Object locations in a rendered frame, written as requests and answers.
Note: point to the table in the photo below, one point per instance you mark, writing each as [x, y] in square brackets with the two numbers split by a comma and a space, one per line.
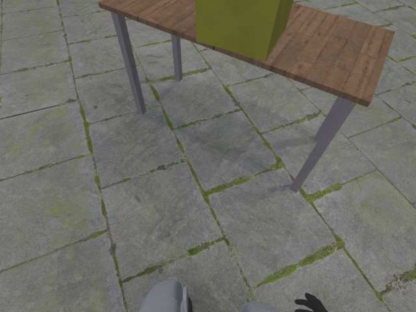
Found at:
[338, 55]

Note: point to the carton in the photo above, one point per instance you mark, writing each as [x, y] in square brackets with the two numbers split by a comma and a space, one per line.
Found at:
[246, 27]

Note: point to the robot right hand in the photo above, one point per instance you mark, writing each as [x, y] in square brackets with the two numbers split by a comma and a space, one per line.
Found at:
[312, 302]

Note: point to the robot left thigh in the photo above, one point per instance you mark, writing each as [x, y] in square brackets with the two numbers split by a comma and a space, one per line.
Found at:
[166, 296]

